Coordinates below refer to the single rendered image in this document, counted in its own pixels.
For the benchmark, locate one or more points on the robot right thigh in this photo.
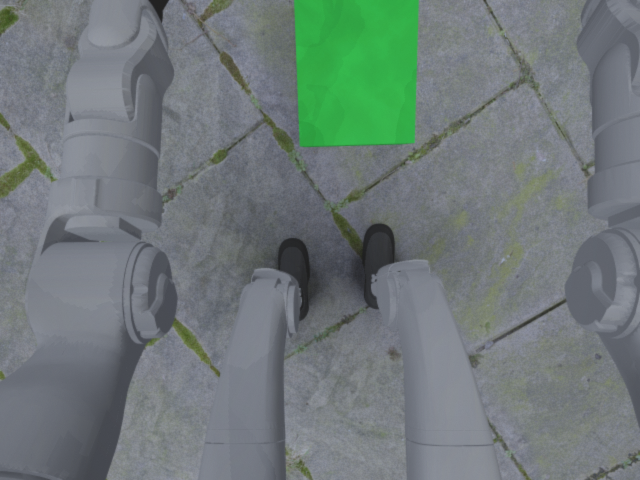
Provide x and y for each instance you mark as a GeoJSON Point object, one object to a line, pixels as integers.
{"type": "Point", "coordinates": [448, 436]}

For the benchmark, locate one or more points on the carton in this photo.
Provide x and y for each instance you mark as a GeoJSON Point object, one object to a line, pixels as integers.
{"type": "Point", "coordinates": [356, 71]}

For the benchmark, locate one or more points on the left robot upper arm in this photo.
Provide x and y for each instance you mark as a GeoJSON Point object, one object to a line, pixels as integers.
{"type": "Point", "coordinates": [93, 307]}

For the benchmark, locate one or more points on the right robot foot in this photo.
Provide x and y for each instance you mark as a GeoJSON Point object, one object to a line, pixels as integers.
{"type": "Point", "coordinates": [378, 251]}

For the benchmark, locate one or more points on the left robot hand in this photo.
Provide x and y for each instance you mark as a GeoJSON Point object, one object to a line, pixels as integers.
{"type": "Point", "coordinates": [159, 5]}

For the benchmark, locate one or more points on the right robot upper arm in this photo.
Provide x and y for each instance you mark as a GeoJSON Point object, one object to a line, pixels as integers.
{"type": "Point", "coordinates": [603, 295]}

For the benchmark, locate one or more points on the right robot forearm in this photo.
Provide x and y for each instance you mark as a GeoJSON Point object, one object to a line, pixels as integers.
{"type": "Point", "coordinates": [609, 44]}

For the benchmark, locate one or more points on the left robot forearm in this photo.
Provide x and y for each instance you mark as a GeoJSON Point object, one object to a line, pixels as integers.
{"type": "Point", "coordinates": [112, 131]}

